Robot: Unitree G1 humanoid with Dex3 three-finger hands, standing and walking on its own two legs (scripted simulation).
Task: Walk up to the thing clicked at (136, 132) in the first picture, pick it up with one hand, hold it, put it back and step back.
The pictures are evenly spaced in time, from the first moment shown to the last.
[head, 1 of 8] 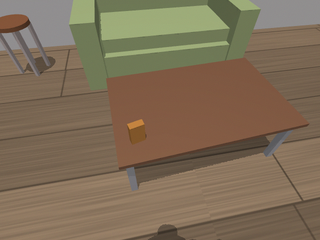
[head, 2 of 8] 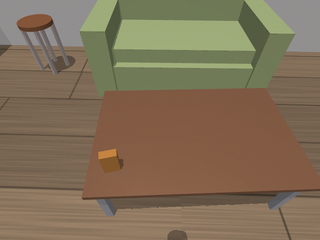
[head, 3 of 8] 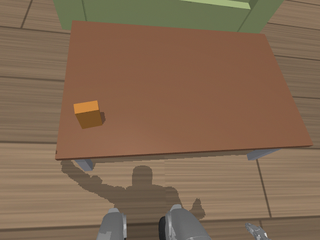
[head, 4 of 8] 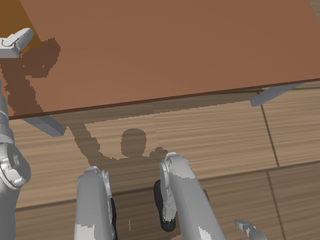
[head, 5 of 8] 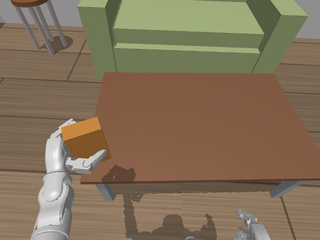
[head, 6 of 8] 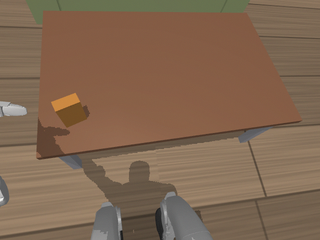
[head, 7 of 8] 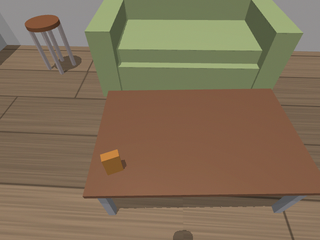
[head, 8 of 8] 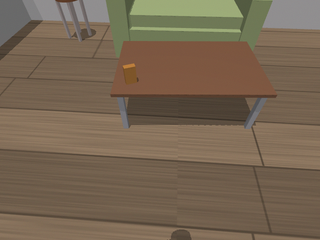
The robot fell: no
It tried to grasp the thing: yes
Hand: left
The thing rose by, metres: 0.34
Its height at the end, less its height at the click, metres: +0.00
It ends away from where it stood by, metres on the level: 0.01
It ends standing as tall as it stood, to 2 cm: yes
